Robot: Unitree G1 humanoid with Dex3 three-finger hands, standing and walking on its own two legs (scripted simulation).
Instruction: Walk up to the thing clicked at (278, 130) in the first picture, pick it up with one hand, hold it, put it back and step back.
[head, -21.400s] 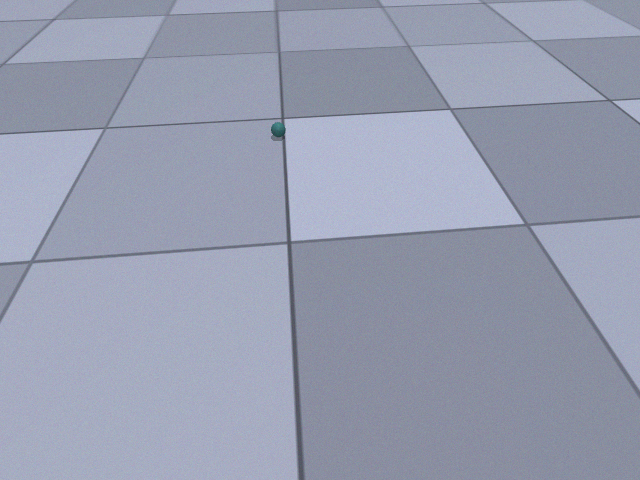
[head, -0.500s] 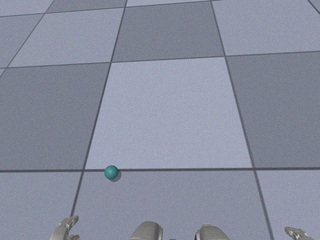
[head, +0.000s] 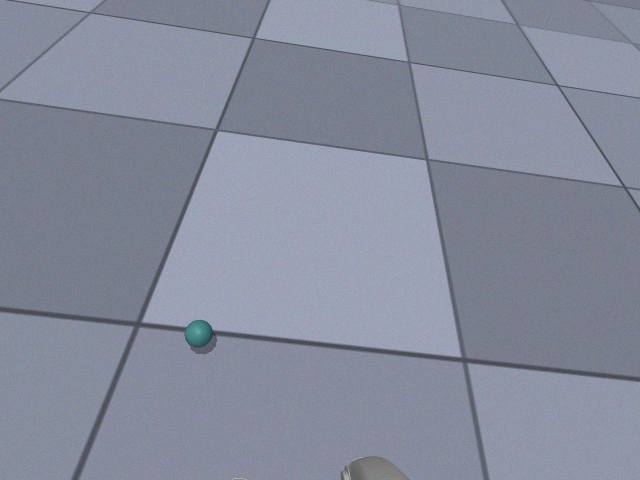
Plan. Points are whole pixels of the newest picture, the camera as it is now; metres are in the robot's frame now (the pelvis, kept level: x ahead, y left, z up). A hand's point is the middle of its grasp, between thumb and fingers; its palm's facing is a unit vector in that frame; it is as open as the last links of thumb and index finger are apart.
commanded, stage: walk up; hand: left
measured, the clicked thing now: (198, 333) +0.64 +0.34 -0.71
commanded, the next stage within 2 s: none
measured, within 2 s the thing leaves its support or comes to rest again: neither
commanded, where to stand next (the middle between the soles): +0.20 -0.04 m, yaw -2 degrees
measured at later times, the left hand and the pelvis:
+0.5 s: hand out of the picture +0.04 +0.22 -0.08, palm faces +0.00 -0.83 -0.55, open 7.4 cm; pelvis +0.03 -0.08 +0.02, yaw -2 degrees
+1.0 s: hand out of the picture +0.15 +0.26 -0.14, palm faces +0.02 -0.93 -0.36, open 7.4 cm; pelvis +0.13 -0.01 +0.02, yaw +3 degrees
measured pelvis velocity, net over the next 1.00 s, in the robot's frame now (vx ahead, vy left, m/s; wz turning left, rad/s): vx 0.13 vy -0.01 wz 0.06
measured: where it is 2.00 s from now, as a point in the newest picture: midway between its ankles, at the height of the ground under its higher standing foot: outside the picture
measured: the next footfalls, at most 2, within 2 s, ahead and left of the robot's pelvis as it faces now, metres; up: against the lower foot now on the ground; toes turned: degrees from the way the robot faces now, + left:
right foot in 0.22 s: +0.05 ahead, -0.19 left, +0.00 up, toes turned -8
left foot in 0.80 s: +0.19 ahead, +0.08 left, +0.00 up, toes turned +4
